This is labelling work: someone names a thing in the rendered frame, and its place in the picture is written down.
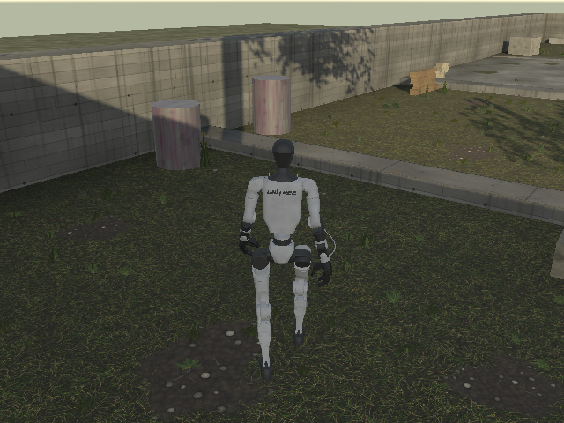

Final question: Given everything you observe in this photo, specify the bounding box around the left robot shin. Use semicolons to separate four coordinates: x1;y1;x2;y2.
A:
256;304;271;367

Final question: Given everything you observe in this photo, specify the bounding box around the humanoid robot torso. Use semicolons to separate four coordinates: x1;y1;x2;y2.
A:
262;173;303;264

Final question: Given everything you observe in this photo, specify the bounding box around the left robot forearm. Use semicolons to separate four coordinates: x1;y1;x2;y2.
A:
239;210;253;241

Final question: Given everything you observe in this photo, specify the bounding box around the robot right upper arm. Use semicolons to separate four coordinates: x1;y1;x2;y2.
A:
301;178;321;229

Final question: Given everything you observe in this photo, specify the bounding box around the right robot hand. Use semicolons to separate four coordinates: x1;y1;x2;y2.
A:
311;261;332;287

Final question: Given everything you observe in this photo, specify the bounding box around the right robot forearm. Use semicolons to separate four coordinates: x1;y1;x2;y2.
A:
312;215;330;263

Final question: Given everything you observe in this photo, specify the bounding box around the left robot hand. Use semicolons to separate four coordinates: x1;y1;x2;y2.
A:
239;238;260;256

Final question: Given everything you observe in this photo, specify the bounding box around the robot left upper arm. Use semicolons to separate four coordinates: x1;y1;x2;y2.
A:
243;176;265;224

